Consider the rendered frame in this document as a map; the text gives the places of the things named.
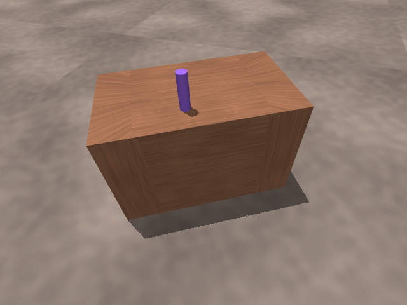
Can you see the can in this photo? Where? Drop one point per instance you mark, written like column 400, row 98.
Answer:
column 183, row 89

